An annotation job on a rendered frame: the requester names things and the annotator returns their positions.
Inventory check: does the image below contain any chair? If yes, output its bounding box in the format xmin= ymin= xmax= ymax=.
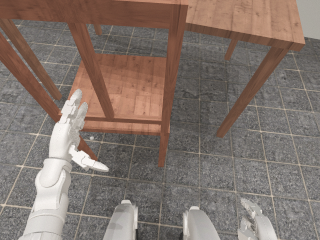
xmin=0 ymin=0 xmax=189 ymax=168

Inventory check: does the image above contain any left robot forearm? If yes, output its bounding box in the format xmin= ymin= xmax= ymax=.
xmin=18 ymin=157 xmax=73 ymax=240

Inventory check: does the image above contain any table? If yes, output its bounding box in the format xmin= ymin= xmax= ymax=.
xmin=0 ymin=0 xmax=306 ymax=138

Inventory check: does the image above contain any right robot hand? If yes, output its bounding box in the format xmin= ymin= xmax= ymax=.
xmin=237 ymin=198 xmax=278 ymax=240

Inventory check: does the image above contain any robot right thigh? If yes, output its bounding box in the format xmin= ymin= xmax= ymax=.
xmin=182 ymin=209 xmax=221 ymax=240

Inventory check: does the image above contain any robot left thigh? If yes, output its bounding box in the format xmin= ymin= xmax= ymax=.
xmin=103 ymin=203 xmax=138 ymax=240

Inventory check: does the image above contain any left robot hand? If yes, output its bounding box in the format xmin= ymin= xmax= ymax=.
xmin=49 ymin=88 xmax=109 ymax=172

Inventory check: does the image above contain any robot thigh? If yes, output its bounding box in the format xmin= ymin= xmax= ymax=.
xmin=182 ymin=209 xmax=221 ymax=240
xmin=103 ymin=203 xmax=138 ymax=240

